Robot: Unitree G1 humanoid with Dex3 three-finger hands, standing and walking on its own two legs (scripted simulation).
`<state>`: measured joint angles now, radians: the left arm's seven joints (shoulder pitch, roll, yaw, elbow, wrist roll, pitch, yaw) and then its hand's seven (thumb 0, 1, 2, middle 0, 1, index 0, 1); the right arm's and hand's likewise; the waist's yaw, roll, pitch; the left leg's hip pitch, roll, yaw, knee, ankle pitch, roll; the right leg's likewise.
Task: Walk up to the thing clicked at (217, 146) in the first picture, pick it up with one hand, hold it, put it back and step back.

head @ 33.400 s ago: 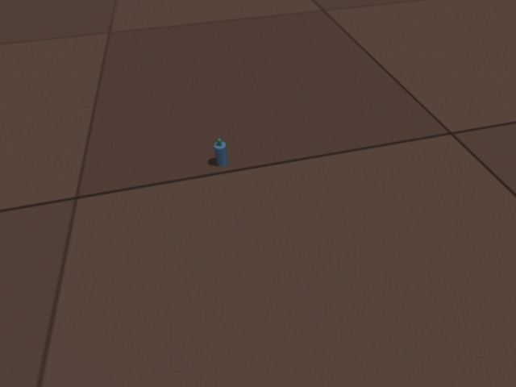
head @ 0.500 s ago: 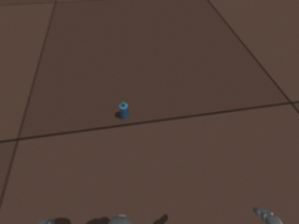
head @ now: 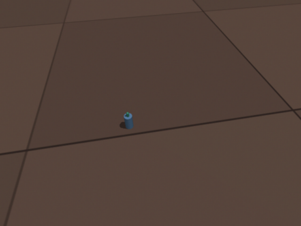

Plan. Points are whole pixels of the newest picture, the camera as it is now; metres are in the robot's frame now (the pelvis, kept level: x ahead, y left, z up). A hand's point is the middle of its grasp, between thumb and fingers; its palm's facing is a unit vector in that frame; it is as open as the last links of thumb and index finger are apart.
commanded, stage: step back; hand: left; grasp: from the side
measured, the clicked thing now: (128, 119) +0.99 +0.23 -0.68
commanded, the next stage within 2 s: stand in 0.54 s
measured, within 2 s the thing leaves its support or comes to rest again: neither
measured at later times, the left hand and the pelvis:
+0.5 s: hand out of the picture +0.13 +0.28 -0.16, palm faces +0.07 -0.94 -0.34, open 7.4 cm; pelvis +0.04 +0.02 +0.00, yaw +2 degrees
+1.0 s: hand out of the picture +0.10 +0.28 -0.14, palm faces +0.03 -0.94 -0.34, open 7.4 cm; pelvis +0.03 +0.02 +0.01, yaw +2 degrees
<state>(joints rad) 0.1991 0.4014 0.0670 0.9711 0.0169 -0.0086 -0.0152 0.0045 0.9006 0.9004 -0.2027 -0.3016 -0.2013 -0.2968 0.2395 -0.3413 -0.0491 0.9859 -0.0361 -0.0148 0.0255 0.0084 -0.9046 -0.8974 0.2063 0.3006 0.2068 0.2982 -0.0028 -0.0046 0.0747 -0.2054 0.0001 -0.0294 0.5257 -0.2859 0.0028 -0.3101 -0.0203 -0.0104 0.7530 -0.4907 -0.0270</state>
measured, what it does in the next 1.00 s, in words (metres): steps on the spot: left foot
